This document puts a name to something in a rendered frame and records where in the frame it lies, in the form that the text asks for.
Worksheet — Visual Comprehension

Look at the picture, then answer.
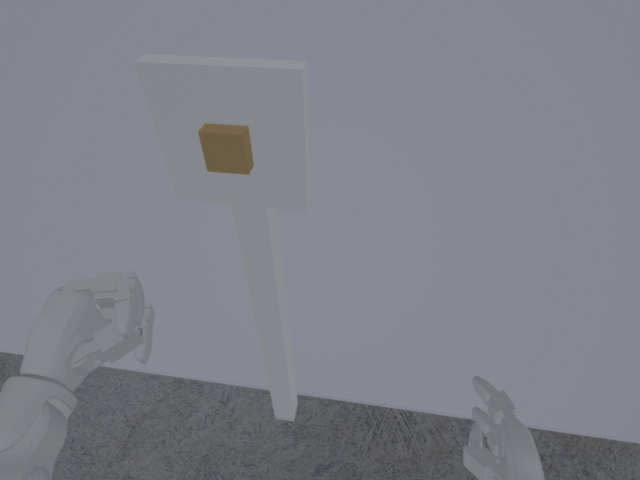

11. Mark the robot right hand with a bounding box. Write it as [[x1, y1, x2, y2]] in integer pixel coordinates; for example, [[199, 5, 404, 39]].
[[463, 376, 545, 480]]

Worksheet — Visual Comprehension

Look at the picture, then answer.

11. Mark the left robot forearm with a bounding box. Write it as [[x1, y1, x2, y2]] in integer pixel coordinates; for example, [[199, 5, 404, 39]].
[[0, 374, 78, 480]]

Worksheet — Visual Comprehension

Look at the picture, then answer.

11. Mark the button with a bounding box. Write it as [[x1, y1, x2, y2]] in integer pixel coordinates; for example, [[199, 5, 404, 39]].
[[198, 123, 254, 175]]

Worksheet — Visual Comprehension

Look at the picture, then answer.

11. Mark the panel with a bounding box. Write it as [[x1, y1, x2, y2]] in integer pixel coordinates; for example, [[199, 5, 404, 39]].
[[134, 54, 311, 422]]

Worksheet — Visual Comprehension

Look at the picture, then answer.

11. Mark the robot left hand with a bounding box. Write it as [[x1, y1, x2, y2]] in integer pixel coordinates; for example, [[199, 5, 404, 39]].
[[20, 271, 156, 392]]

